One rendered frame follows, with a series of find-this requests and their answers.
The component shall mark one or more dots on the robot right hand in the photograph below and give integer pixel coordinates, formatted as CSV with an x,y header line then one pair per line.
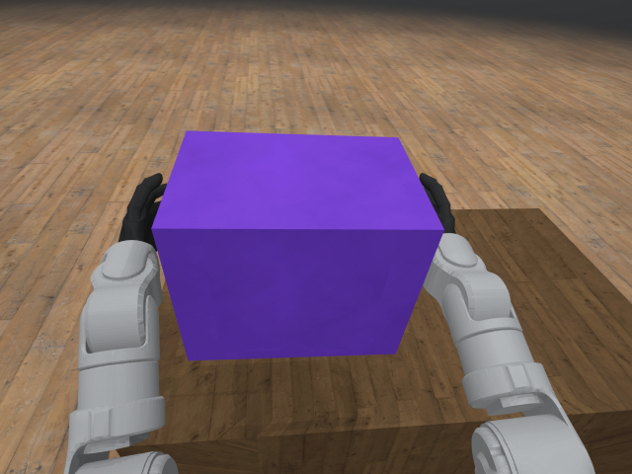
x,y
439,201

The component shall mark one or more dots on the left robot forearm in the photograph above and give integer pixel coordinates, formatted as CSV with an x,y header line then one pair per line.
x,y
119,349

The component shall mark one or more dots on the robot left upper arm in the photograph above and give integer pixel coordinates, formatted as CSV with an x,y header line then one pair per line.
x,y
152,462

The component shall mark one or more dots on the carton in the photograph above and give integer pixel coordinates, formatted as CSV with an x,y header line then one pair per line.
x,y
293,245

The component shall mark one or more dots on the robot left hand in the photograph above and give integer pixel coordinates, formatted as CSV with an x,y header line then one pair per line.
x,y
142,210

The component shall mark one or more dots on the robot right upper arm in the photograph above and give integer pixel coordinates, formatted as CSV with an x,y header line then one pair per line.
x,y
541,444

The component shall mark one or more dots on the pedestal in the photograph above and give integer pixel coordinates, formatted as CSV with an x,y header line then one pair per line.
x,y
408,413

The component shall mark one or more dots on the right robot forearm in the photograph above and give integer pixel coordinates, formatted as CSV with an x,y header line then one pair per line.
x,y
500,373

